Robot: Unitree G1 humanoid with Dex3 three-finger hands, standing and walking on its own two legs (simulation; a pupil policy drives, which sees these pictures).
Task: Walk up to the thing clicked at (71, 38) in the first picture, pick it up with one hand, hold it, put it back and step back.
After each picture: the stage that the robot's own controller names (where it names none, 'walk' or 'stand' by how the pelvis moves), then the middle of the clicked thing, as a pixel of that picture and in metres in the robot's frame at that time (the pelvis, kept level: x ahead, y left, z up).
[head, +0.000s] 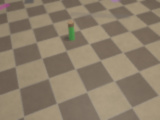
stand; (71, 31) +1.48 +0.14 -0.65
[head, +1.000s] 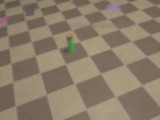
walk; (70, 43) +1.35 +0.26 -0.65
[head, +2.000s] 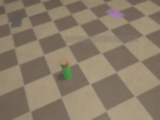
walk; (66, 69) +0.88 +0.23 -0.65
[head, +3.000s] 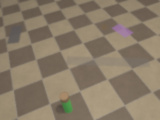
walk; (66, 103) +0.57 +0.21 -0.65
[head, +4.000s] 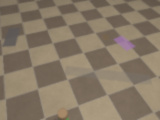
stand; (63, 119) +0.45 +0.15 -0.64
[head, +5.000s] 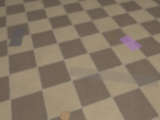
stand; out of the picture +0.42 +0.15 -0.65
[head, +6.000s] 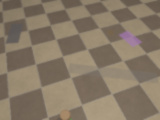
stand; out of the picture +0.40 +0.15 -0.65
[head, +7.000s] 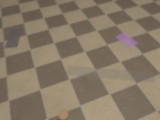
stand; out of the picture +0.43 +0.17 -0.66
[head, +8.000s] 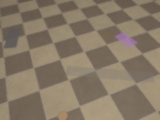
stand; out of the picture +0.42 +0.18 -0.66
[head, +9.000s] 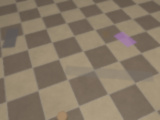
go down; out of the picture +0.41 +0.18 -0.66
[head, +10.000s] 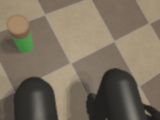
go down; (22, 37) +0.50 +0.19 -0.25
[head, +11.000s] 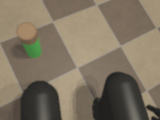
approach; (31, 43) +0.51 +0.19 -0.26
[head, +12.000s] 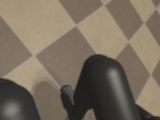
close in; out of the picture +0.50 +0.24 -0.17
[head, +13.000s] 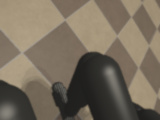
close; out of the picture +0.49 +0.25 -0.16
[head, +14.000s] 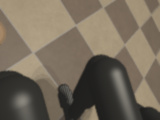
lift; out of the picture +0.42 +0.21 -0.16
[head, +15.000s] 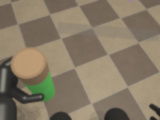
lift; (39, 80) +0.32 +0.15 +0.04
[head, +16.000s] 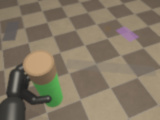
hold; (47, 84) +0.30 +0.13 +0.08
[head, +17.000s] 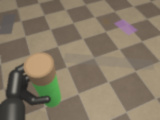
hold; (46, 85) +0.31 +0.14 +0.05
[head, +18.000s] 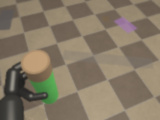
crouch; (44, 82) +0.32 +0.15 +0.04
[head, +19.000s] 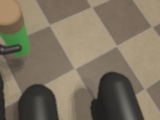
crouch; (14, 33) +0.47 +0.17 -0.03
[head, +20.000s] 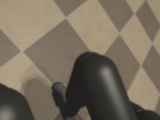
lower; out of the picture +0.46 +0.23 -0.17
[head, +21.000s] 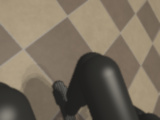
lower; out of the picture +0.47 +0.24 -0.17
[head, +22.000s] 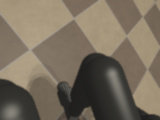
lower; out of the picture +0.46 +0.23 -0.16
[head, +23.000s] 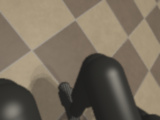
lower; out of the picture +0.45 +0.23 -0.16
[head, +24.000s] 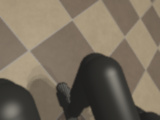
loosen; out of the picture +0.45 +0.21 -0.17
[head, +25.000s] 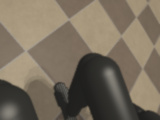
withdraw; out of the picture +0.45 +0.22 -0.17
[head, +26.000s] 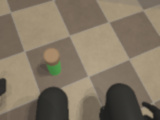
walk; (53, 63) +0.46 +0.15 -0.33
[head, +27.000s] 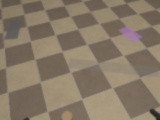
stand; out of the picture +0.39 +0.13 -0.59
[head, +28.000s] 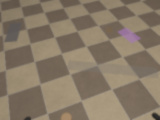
stand; out of the picture +0.39 +0.13 -0.60
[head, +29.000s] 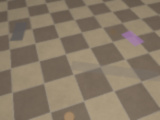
stand; out of the picture +0.40 +0.12 -0.63
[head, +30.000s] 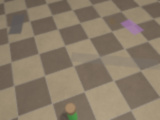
walk; (71, 113) +0.41 +0.12 -0.65
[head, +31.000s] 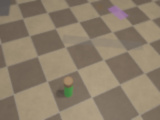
walk; (68, 87) +0.57 +0.09 -0.64
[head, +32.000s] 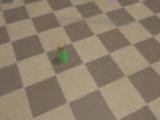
walk; (62, 53) +0.92 +0.22 -0.62
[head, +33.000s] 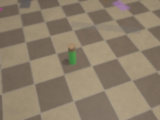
stand; (72, 54) +1.01 +0.13 -0.65
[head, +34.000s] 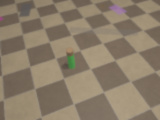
stand; (70, 58) +1.03 +0.16 -0.66
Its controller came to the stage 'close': yes
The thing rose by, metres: 0.70
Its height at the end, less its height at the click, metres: +0.00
